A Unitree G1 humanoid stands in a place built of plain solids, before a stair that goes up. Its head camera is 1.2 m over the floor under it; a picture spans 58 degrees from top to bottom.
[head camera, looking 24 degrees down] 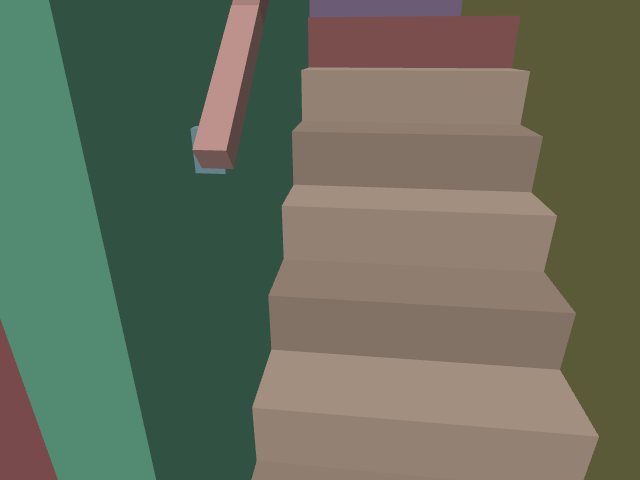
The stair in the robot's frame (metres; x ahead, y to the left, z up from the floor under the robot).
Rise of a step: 0.19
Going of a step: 0.23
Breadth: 0.82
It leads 6 degrees to the right of straight ahead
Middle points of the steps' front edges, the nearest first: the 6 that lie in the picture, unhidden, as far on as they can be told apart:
0.78 -0.24 0.38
1.01 -0.26 0.56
1.23 -0.29 0.75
1.46 -0.31 0.94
1.69 -0.34 1.12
1.92 -0.36 1.31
